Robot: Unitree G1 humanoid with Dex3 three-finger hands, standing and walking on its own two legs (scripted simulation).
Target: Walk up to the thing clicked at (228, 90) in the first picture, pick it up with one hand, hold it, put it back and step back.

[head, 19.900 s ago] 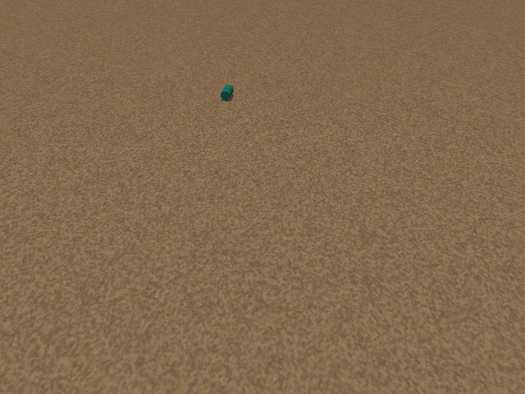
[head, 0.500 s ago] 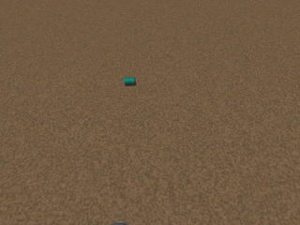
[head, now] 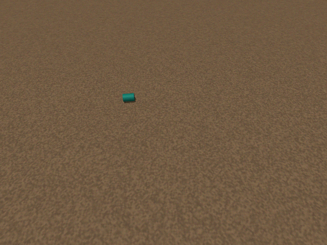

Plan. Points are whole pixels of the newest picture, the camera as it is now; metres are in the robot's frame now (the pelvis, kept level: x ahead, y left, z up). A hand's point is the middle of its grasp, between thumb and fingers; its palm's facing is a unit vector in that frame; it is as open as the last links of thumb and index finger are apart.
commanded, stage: walk up
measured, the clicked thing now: (128, 97) +1.49 +0.31 -0.73
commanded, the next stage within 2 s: stand in 0.44 s
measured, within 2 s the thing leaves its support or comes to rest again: neither
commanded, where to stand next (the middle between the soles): +0.09 +0.02 m, yaw +2 degrees
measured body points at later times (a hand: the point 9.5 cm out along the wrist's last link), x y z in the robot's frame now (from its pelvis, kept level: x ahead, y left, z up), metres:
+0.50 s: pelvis +0.01 +0.01 +0.01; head +0.03 +0.01 +0.46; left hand +0.12 +0.30 -0.12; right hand +0.09 -0.30 -0.12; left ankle +0.01 +0.14 -0.73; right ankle +0.03 -0.12 -0.73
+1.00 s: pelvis -0.01 +0.02 +0.02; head +0.00 +0.01 +0.47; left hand +0.07 +0.32 -0.11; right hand +0.09 -0.28 -0.11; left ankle +0.01 +0.15 -0.73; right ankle +0.03 -0.12 -0.73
